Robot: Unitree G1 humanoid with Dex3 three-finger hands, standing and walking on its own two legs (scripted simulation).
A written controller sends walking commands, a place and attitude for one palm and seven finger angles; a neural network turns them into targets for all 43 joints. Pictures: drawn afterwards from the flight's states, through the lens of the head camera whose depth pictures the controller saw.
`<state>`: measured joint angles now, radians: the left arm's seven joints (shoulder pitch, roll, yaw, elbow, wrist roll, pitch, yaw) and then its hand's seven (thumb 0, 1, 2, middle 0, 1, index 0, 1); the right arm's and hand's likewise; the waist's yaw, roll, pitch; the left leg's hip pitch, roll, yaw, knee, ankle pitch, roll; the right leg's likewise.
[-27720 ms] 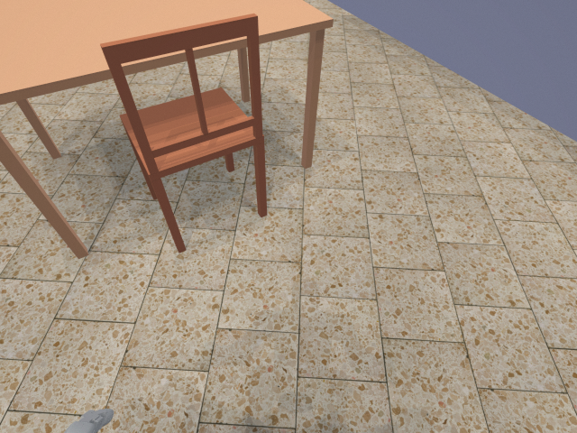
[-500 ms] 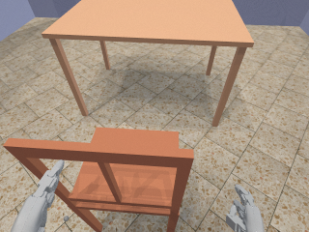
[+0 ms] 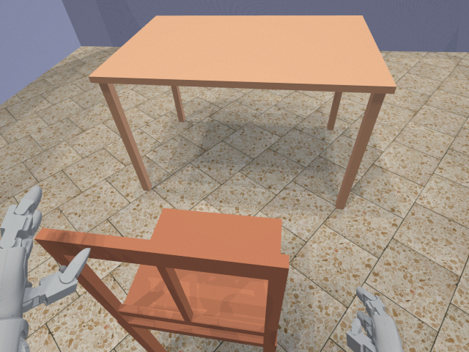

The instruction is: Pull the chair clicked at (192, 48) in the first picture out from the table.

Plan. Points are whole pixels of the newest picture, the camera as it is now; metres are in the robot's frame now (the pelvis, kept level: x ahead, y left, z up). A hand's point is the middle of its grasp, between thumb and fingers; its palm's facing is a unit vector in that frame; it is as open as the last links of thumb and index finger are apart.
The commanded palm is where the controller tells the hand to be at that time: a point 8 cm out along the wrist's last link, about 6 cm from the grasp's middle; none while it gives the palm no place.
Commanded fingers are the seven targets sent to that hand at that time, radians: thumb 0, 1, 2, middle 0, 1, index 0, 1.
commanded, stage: draw the hand back to the body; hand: left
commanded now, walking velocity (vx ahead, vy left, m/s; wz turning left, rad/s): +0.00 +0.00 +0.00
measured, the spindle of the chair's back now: (178, 294) +0.24 +0.17 -0.09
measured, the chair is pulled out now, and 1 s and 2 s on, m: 0.64 0.64 0.64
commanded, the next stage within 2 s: step back with the hand held close in 0.48 s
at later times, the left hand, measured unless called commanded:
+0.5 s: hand (67, 236) +0.20 +0.26 +0.16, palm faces +0.45 -0.76 -0.48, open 7.4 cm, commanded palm +0.15 +0.30 +0.18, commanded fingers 0.00 0.90 0.90 -0.20 -0.30 -0.20 -0.30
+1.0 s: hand (55, 256) +0.18 +0.26 +0.16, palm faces +0.33 -0.76 -0.56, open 7.4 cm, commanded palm +0.12 +0.31 +0.18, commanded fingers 0.00 0.90 0.90 -0.20 -0.30 -0.20 -0.30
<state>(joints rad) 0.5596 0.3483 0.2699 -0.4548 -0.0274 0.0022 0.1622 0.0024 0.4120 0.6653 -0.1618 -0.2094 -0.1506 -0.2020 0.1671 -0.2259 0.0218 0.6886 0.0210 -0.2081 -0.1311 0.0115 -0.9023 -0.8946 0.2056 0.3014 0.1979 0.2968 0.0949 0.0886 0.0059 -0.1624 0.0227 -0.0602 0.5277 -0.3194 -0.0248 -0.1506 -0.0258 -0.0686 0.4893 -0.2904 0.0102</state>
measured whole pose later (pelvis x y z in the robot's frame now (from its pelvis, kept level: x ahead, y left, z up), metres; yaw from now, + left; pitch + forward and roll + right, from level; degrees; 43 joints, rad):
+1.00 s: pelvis -0.03 +0.01 +0.00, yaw -2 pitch +1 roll +0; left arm 0.58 0.42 0.40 -0.49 -0.04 -0.09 0.14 0.01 0.89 0.90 -0.22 -0.30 -0.22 -0.30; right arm 0.16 -0.22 -0.03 0.60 0.04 0.00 -0.12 0.01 -0.90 -0.89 0.20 0.30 0.20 0.30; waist 0.01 0.05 0.05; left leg -0.25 0.01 -0.01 0.47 -0.23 -0.01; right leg -0.27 -0.04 -0.02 0.47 -0.21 0.03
